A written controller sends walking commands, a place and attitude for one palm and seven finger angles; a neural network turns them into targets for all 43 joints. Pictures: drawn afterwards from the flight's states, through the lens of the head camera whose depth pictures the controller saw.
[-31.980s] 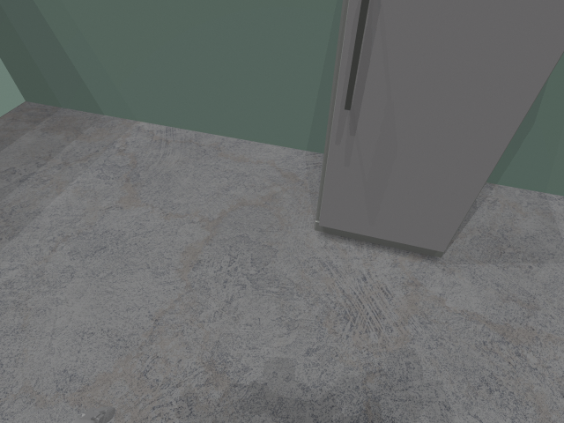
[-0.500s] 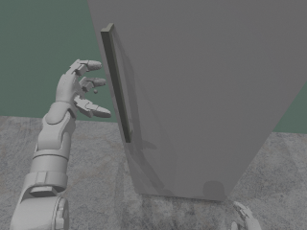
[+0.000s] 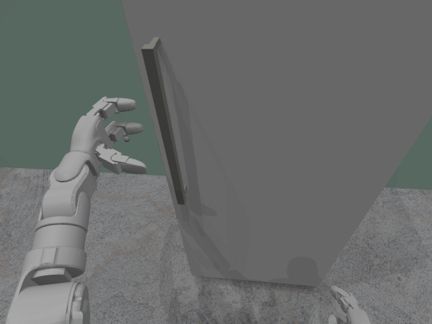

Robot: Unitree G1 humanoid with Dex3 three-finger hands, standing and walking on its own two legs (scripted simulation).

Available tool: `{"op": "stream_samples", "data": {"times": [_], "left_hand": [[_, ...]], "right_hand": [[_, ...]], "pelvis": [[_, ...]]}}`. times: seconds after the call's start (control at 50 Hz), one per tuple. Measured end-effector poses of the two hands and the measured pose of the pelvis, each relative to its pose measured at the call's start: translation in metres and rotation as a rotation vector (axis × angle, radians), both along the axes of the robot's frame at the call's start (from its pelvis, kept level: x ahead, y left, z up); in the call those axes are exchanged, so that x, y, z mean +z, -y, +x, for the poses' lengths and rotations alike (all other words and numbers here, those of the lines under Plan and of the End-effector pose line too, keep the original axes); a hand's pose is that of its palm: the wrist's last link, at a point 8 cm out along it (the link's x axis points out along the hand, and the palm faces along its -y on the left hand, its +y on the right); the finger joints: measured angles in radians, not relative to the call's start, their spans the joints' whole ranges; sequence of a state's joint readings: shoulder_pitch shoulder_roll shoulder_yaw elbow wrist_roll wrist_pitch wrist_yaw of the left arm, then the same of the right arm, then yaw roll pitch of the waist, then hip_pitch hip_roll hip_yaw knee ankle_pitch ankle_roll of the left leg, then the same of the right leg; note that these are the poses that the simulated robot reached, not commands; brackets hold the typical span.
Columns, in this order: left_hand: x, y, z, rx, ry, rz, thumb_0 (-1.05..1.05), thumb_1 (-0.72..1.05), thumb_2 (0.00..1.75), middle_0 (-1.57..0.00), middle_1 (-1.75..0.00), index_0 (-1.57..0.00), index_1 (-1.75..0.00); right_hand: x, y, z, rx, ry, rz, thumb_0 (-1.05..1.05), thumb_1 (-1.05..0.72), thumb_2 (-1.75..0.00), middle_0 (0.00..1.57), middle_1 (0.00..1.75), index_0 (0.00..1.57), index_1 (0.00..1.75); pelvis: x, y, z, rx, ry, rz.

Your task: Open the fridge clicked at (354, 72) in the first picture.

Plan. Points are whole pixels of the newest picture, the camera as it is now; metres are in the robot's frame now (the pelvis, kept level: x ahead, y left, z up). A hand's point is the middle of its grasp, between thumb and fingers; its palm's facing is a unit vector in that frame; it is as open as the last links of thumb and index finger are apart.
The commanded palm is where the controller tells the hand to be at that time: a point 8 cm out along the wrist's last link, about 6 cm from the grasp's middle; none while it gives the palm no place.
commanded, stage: move the hooked fingers beside the handle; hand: left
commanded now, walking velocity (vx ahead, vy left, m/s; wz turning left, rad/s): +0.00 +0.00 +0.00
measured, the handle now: (171, 138) +0.44 +0.12 +0.13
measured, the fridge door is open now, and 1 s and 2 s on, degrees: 0 0 0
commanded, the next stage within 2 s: feel for the door with the fingertips in 1.00 s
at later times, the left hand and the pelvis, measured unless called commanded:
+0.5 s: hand (135, 142) +0.37 +0.17 +0.18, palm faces -0.02 -1.00 -0.01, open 14.0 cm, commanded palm +0.35 +0.22 +0.18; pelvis +0.00 +0.00 +0.00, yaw +0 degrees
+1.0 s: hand (136, 137) +0.38 +0.17 +0.19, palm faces -0.02 -1.00 -0.01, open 14.0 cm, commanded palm +0.35 +0.22 +0.17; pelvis -0.01 +0.00 +0.00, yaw +1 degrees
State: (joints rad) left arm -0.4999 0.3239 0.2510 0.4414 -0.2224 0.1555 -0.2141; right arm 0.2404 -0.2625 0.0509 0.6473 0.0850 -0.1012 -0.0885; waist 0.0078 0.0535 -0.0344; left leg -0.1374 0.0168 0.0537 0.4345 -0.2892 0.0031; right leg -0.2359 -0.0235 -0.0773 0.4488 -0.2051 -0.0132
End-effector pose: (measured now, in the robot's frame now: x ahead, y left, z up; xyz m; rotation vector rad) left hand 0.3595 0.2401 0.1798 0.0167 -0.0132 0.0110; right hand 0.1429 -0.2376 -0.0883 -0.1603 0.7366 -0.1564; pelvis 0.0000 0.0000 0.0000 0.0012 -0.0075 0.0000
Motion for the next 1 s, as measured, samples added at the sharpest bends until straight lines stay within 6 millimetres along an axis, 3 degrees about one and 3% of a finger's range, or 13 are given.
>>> {"op": "stream_samples", "data": {"times": [0.08,0.16,0.26,0.36,0.44,0.56,0.78,0.86,0.94,1.0], "left_hand": [[-0.011,0.008,-0.007,-0.02,-0.006,-0.004,-0.01,-0.5,0.3,-0.3,-1.2,-0.3,-1.2],[-0.002,0.014,-0.012,-0.017,0.063,0.001,-0.01,-0.5,0.3,-0.3,-1.2,-0.3,-1.2],[0.011,0.008,-0.005,0.003,0.079,0.003,-0.01,-0.5,0.3,-0.3,-1.2,-0.31,-1.2],[0.0,0.001,-0.001,0.011,-0.009,0.01,-0.01,-0.5,0.3,-0.3,-1.2,-0.3,-1.2],[-0.004,0.01,-0.008,-0.02,0.017,0.006,-0.01,-0.5,0.3,-0.3,-1.2,-0.3,-1.2],[0.007,0.022,-0.009,-0.029,0.087,-0.002,-0.01,-0.5,0.3,-0.3,-1.2,-0.3,-1.2],[-0.005,0.002,-0.014,0.028,0.007,0.005,-0.01,-0.5,0.3,-0.3,-1.2,-0.3,-1.2],[0.004,0.006,-0.018,0.011,0.061,0.02,-0.01,-0.5,0.3,-0.3,-1.2,-0.3,-1.2],[0.011,0.015,-0.011,-0.023,0.076,0.007,-0.01,-0.5,0.3,-0.3,-1.2,-0.3,-1.2],[0.005,0.02,-0.001,-0.029,0.026,-0.003,-0.01,-0.5,0.3,-0.3,-1.2,-0.3,-1.2]], "right_hand": [[0.001,-0.001,0.003,0.008,0.009,-0.005,0.01,-0.91,-0.9,0.21,0.3,0.2,0.3],[0.004,-0.005,0.007,0.016,0.028,-0.008,0.01,-0.91,-0.9,0.21,0.3,0.2,0.3],[0.006,-0.01,0.009,0.021,0.035,0.001,0.01,-0.91,-0.9,0.21,0.3,0.2,0.3],[0.003,-0.01,0.005,0.016,0.02,0.012,0.01,-0.9,-0.9,0.21,0.3,0.2,0.3],[-0.001,-0.009,0.001,0.015,0.009,0.01,0.01,-0.91,-0.9,0.21,0.3,0.2,0.3],[-0.001,-0.008,-0.002,0.015,0.002,0.005,0.01,-0.91,-0.9,0.21,0.3,0.2,0.3],[0.002,-0.002,-0.002,0.002,0.009,0.006,0.01,-0.91,-0.9,0.21,0.3,0.2,0.3],[0.003,0.0,-0.001,0.014,0.013,-0.01,0.01,-0.91,-0.9,0.21,0.3,0.2,0.3],[0.002,-0.001,0.001,0.02,0.012,-0.014,0.01,-0.91,-0.9,0.21,0.3,0.2,0.3],[0.001,-0.001,0.001,0.016,0.008,-0.008,0.01,-0.91,-0.9,0.21,0.3,0.2,0.3]], "pelvis": [[0.0,-0.001,-0.001,0.001,0.001,0.0],[0.0,-0.002,-0.001,-0.001,0.01,0.0],[0.0,-0.001,-0.002,0.001,0.015,0.0],[0.0,-0.002,-0.004,0.001,0.004,0.0],[0.0,-0.004,-0.003,0.001,0.004,0.0],[0.0,-0.002,-0.002,-0.001,0.015,0.001],[0.0,0.002,-0.005,-0.006,0.014,0.002],[0.0,0.002,-0.006,0.003,0.02,0.0],[0.0,0.002,-0.007,0.011,0.019,-0.001],[0.0,0.003,-0.008,0.01,0.009,0.001]]}}
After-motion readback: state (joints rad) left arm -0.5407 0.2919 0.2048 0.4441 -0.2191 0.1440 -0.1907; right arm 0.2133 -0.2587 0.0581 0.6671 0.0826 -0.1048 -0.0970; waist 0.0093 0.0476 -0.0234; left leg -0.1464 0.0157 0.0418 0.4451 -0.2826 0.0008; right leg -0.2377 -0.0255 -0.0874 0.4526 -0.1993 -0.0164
